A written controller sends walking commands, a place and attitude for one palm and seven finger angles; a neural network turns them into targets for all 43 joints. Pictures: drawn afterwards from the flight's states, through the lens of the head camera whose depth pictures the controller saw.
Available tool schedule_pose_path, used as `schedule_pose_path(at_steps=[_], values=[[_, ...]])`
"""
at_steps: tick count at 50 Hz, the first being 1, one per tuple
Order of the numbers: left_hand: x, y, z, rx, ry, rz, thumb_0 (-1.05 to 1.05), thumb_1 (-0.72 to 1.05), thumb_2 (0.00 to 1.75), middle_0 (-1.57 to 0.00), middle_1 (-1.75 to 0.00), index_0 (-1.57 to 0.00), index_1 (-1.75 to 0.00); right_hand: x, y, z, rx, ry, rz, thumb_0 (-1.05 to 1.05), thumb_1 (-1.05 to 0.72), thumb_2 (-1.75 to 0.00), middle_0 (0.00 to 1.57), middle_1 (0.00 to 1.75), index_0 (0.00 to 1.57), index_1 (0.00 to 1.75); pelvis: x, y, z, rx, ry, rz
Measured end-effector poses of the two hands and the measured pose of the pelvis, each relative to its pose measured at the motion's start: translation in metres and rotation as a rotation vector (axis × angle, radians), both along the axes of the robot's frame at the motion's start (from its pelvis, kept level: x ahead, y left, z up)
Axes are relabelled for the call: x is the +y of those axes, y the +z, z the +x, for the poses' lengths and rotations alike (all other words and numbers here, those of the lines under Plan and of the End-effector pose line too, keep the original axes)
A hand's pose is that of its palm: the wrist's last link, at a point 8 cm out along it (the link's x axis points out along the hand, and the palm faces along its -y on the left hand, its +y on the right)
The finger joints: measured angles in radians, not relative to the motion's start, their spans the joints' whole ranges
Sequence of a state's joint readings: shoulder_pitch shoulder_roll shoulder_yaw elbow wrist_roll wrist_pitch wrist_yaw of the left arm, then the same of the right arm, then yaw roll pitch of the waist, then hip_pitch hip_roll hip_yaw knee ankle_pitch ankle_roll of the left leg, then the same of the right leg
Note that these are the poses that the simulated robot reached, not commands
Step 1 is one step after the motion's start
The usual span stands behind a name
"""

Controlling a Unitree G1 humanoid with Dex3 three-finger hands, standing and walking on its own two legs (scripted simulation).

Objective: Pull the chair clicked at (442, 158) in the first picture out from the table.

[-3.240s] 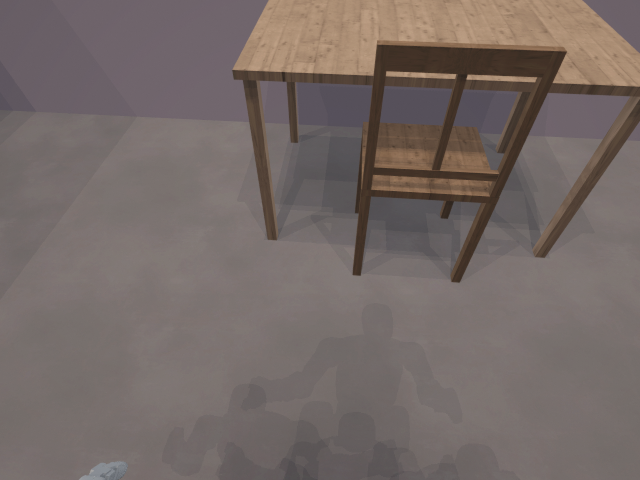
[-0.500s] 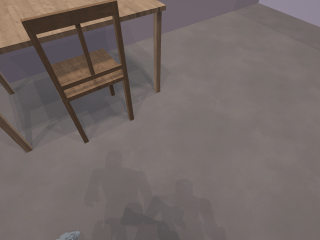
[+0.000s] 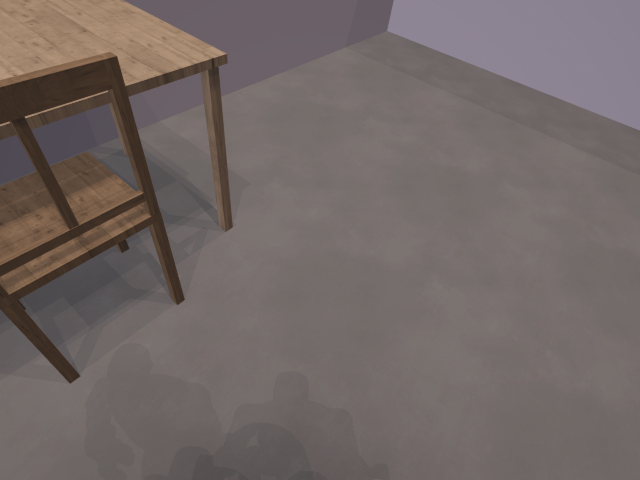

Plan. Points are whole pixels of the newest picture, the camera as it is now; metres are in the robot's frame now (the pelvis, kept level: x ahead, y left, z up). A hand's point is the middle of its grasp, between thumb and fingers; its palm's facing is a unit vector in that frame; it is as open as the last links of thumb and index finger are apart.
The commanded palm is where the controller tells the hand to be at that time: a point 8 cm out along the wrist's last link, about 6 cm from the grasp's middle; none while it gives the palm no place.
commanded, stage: walk to a spot facing it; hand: left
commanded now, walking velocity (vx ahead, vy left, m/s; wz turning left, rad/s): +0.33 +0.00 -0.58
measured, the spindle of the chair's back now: (47, 177) +0.66 +0.61 -0.10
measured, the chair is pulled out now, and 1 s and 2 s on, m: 0.00 0.00 0.00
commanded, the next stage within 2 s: turn to face it in 0.58 s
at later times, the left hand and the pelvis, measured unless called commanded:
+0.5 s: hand (287, 344) +0.38 +0.07 -0.18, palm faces -0.27 -0.95 -0.18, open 7.4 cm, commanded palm none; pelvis +0.21 -0.07 -0.02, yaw -15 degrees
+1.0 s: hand (270, 334) +0.40 +0.10 -0.19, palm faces -0.11 -0.98 -0.17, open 7.4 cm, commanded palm none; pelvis +0.39 -0.07 -0.01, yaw -13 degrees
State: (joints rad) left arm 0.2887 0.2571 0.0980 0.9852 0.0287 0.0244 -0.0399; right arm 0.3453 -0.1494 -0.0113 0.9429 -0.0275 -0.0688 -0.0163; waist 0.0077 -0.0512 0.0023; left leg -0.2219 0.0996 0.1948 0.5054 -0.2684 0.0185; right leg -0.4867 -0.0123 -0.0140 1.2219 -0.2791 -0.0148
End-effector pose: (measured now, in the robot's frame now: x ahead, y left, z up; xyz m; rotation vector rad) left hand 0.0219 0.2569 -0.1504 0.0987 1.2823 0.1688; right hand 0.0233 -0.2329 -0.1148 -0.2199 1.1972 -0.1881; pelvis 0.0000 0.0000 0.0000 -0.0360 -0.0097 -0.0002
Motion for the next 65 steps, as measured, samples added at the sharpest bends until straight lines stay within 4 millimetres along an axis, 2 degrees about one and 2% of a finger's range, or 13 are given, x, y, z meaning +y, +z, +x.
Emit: schedule_pose_path(at_steps=[7, 13, 18, 21, 23, 28, 32, 38, 44, 47, 50, 57, 65], values=[[-0.010, 0.013, 0.111, -0.063, -0.123, -0.004, 0.00, 0.91, 0.90, -0.19, -0.30, -0.20, -0.30, 0.031, -0.007, -0.038, 0.184, -0.181, 0.074, 0.00, -0.91, -0.90, 0.20, 0.30, 0.21, 0.30, 0.004, 0.006, 0.052, 0.010, -0.090, 0.016], [-0.055, 0.010, 0.218, -0.097, -0.270, -0.030, 0.00, 0.91, 0.90, -0.19, -0.30, -0.20, -0.30, 0.044, -0.012, -0.055, 0.333, -0.326, 0.131, 0.00, -0.91, -0.90, 0.20, 0.30, 0.21, 0.30, -0.010, -0.002, 0.102, 0.006, -0.159, 0.028], [-0.110, 0.002, 0.315, -0.186, -0.379, -0.044, 0.00, 0.91, 0.90, -0.19, -0.30, -0.20, -0.30, 0.035, -0.024, -0.046, 0.442, -0.416, 0.174, 0.00, -0.91, -0.90, 0.20, 0.30, 0.21, 0.30, -0.038, -0.020, 0.154, 0.004, -0.206, 0.026], [-0.132, -0.006, 0.353, -0.257, -0.384, -0.032, 0.00, 0.90, 0.90, -0.20, -0.30, -0.20, -0.30, 0.012, -0.041, -0.017, 0.453, -0.440, 0.185, 0.01, -0.91, -0.90, 0.20, 0.30, 0.21, 0.30, -0.060, -0.034, 0.183, -0.005, -0.235, 0.044], [-0.138, -0.005, 0.362, -0.240, -0.385, -0.023, 0.00, 0.90, 0.90, -0.20, -0.30, -0.20, -0.30, -0.011, -0.046, 0.020, 0.386, -0.438, 0.161, 0.01, -0.91, -0.90, 0.20, 0.30, 0.21, 0.30, -0.067, -0.031, 0.197, -0.016, -0.248, 0.036], [-0.135, 0.007, 0.363, -0.142, -0.372, 0.027, 0.00, 0.91, 0.90, -0.20, -0.30, -0.20, -0.30, -0.069, -0.036, 0.143, 0.110, -0.382, 0.087, 0.01, -0.91, -0.90, 0.20, 0.30, 0.20, 0.30, -0.081, -0.012, 0.232, -0.007, -0.285, 0.032], [-0.125, 0.016, 0.365, -0.087, -0.352, 0.058, -0.01, 0.93, 0.90, -0.20, -0.30, -0.20, -0.30, -0.097, -0.021, 0.229, -0.056, -0.327, 0.058, 0.00, -0.91, -0.90, 0.20, 0.30, 0.20, 0.30, -0.086, -0.004, 0.262, 0.004, -0.306, 0.031], [-0.115, 0.015, 0.364, 0.000, -0.295, 0.057, 0.00, 0.91, 0.90, -0.20, -0.30, -0.20, -0.30, -0.109, -0.008, 0.325, -0.149, -0.250, 0.050, 0.00, -0.91, -0.90, 0.19, 0.30, 0.20, 0.30, -0.088, 0.000, 0.311, 0.003, -0.311, 0.020], [-0.108, -0.005, 0.362, 0.110, -0.207, 0.022, 0.00, 0.91, 0.90, -0.20, -0.30, -0.20, -0.30, -0.092, -0.013, 0.394, -0.129, -0.171, 0.050, 0.00, -0.91, -0.90, 0.19, 0.30, 0.20, 0.30, -0.080, -0.008, 0.365, -0.014, -0.260, -0.001], [-0.105, -0.016, 0.368, 0.154, -0.173, 0.009, 0.00, 0.90, 0.90, -0.20, -0.30, -0.20, -0.30, -0.079, -0.019, 0.410, -0.099, -0.143, 0.050, 0.00, -0.91, -0.90, 0.20, 0.30, 0.20, 0.30, -0.075, -0.015, 0.382, -0.022, -0.242, 0.016], [-0.104, -0.014, 0.385, 0.154, -0.161, 0.005, 0.00, 0.90, 0.90, -0.20, -0.30, -0.20, -0.30, -0.070, -0.020, 0.409, -0.052, -0.150, 0.058, 0.00, -0.91, -0.90, 0.20, 0.30, 0.20, 0.30, -0.072, -0.011, 0.391, -0.018, -0.223, 0.017], [-0.104, 0.000, 0.443, 0.029, -0.141, 0.019, 0.00, 0.90, 0.90, -0.20, -0.30, -0.20, -0.30, -0.087, -0.014, 0.397, 0.035, -0.166, 0.026, -0.01, -0.93, -0.90, 0.20, 0.30, 0.21, 0.30, -0.073, -0.003, 0.401, 0.012, -0.159, 0.015], [-0.116, 0.022, 0.497, -0.131, -0.116, 0.081, 0.00, 0.90, 0.90, -0.20, -0.30, -0.20, -0.30, -0.117, -0.021, 0.388, 0.099, -0.144, 0.040, 0.00, -0.91, -0.90, 0.20, 0.30, 0.21, 0.30, -0.100, -0.003, 0.403, 0.033, -0.061, 0.013]])
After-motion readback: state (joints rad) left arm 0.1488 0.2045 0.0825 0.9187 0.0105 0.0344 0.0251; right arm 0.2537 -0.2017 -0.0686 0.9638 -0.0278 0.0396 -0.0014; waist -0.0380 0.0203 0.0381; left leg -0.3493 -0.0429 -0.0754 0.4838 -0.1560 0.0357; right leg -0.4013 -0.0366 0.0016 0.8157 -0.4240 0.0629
